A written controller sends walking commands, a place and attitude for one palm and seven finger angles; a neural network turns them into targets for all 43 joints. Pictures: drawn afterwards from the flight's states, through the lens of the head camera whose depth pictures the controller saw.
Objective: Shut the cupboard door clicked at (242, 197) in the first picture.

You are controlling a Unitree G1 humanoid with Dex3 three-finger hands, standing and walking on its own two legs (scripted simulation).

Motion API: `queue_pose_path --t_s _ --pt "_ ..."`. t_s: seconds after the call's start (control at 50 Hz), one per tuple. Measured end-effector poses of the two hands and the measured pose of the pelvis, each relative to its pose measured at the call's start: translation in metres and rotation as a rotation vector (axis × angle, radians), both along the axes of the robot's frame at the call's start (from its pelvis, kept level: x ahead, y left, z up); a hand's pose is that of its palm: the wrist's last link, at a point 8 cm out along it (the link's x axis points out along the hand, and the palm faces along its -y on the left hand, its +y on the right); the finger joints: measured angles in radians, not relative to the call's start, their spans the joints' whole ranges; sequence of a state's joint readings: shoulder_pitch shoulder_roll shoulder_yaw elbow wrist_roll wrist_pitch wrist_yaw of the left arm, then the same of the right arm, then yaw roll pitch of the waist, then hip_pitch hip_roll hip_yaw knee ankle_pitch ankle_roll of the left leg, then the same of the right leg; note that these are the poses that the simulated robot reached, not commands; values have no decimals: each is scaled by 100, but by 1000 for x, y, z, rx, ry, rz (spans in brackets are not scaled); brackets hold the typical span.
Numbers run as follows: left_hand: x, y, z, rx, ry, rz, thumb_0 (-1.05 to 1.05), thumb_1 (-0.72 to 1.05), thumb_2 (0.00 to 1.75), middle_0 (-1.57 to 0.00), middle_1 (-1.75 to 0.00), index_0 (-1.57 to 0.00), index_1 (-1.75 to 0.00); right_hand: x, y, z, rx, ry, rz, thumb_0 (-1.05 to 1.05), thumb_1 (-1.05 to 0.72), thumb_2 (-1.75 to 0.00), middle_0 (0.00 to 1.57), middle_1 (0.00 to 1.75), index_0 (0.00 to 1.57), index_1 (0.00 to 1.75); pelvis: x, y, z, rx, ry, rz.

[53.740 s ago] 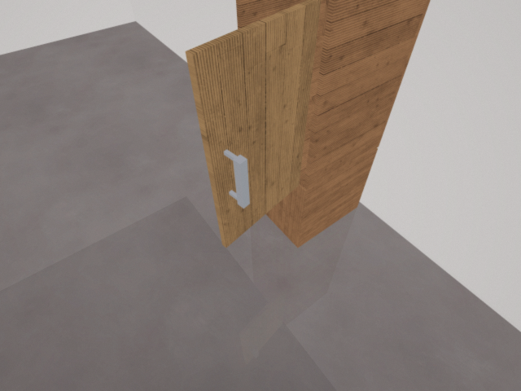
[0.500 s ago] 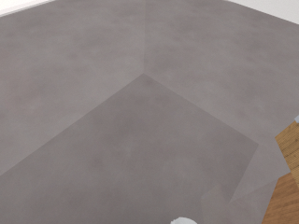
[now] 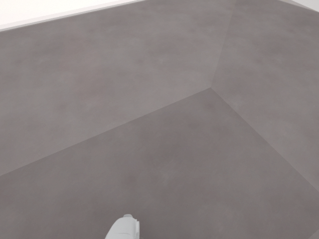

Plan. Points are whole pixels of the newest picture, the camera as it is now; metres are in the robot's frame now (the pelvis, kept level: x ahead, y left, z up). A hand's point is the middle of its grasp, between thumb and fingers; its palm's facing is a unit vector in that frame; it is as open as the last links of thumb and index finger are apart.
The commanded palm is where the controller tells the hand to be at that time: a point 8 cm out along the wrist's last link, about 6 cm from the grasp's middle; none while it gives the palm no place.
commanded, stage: walk to a spot facing it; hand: left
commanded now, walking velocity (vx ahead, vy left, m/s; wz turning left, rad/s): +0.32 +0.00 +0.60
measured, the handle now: out of the picture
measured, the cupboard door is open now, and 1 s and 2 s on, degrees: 40 40 40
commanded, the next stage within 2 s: turn to face it in 0.40 s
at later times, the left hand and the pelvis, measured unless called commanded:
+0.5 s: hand (79, 190) +0.27 +0.27 -0.15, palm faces +0.21 -0.96 -0.21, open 7.4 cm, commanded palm none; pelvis +0.19 +0.05 +0.00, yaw +12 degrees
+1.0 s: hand (96, 169) +0.35 +0.24 -0.18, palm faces +0.12 -0.97 -0.21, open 7.2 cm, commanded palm none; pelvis +0.32 +0.05 -0.01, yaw +2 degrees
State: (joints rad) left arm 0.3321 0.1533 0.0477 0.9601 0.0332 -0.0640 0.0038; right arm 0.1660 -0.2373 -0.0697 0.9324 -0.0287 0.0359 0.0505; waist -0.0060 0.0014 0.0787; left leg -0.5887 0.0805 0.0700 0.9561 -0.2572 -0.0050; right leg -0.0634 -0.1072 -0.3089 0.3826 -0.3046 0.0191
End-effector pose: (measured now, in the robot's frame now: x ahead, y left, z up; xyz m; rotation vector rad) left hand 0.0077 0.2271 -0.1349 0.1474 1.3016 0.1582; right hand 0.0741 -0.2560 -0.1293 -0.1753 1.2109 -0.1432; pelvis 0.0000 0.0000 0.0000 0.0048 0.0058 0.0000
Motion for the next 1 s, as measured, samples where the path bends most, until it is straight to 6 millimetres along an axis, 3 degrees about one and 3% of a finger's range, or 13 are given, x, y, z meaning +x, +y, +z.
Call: queue_pose_path --t_s 0.12,0.16,0.2,0.28,0.42,0.56,0.66,0.72,0.8,0.9,1.0 --pt "-33 7 -21 -50 169 147 1 91 90 -21 -30 -20 -30 135 40 5 -20 -132 192 1 -91 -90 19 30 19 30 48 19 -15 -9 -9 72" --pt "-36 18 -32 -62 220 174 1 91 90 -21 -30 -20 -30 173 55 2 -35 -207 232 0 -91 -90 20 30 20 30 66 32 -28 -22 -9 82" --pt "-24 32 -40 -58 242 183 1 91 90 -21 -30 -20 -30 195 67 0 -48 -247 250 0 -91 -90 20 30 20 30 78 39 -34 -19 -19 102" --pt "39 62 -35 -13 131 192 2 91 90 -20 -30 -20 -30 202 79 2 -60 -188 266 0 -91 -90 20 30 20 30 102 47 -24 -18 -18 132" --pt "172 89 0 34 -132 161 1 92 90 -20 -30 -20 -30 182 84 3 -33 -12 202 0 -92 -90 20 30 20 30 153 52 -2 -24 -5 185" --pt "284 81 17 41 -257 111 1 92 90 -20 -30 -20 -30 171 66 -1 -23 155 129 0 -92 -90 20 30 20 30 214 43 2 -9 4 216" --pt "343 57 7 46 -275 68 1 91 90 -20 -30 -20 -30 182 51 -22 -10 244 74 0 -91 -90 20 30 20 30 264 29 -13 13 -6 188" --pt "351 39 -1 29 -229 54 1 91 90 -20 -30 -20 -30 202 46 -30 -6 253 49 0 -91 -90 20 30 20 30 281 25 -15 -10 -15 168" --pt "339 24 -5 -2 -121 86 0 92 90 -20 -30 -20 -30 244 47 -23 -6 197 42 0 -91 -90 20 30 20 30 296 24 -8 -9 -10 142" --pt "330 41 -5 21 -44 106 -1 95 90 -21 -30 -21 -30 303 58 -15 -3 83 57 0 -91 -90 20 30 20 30 309 29 -4 -12 12 99" --pt "329 65 -12 16 10 86 0 93 90 -21 -30 -20 -30 351 75 -4 -17 -51 50 0 -91 -90 20 30 20 30 319 46 -7 -18 18 33"
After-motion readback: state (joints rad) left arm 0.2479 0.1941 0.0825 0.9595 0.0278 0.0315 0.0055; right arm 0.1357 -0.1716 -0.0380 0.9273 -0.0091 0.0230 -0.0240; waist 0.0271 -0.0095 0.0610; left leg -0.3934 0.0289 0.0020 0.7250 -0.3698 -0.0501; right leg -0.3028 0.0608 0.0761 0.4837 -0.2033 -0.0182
